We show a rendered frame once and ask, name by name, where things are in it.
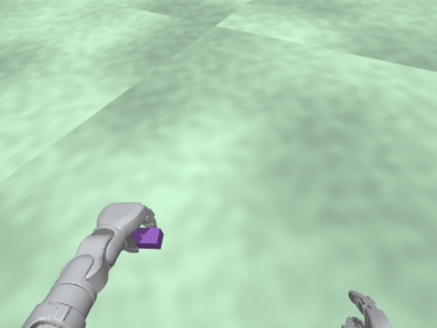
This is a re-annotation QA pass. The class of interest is small box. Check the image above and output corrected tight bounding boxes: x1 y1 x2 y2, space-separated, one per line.
131 228 164 249

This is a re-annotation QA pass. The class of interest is right robot hand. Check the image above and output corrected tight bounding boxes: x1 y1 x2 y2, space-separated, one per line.
341 290 392 328

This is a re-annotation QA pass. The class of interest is left robot arm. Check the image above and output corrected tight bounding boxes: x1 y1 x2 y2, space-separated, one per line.
21 224 126 328

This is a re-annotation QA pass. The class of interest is left robot hand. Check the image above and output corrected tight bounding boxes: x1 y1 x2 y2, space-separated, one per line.
97 202 157 253

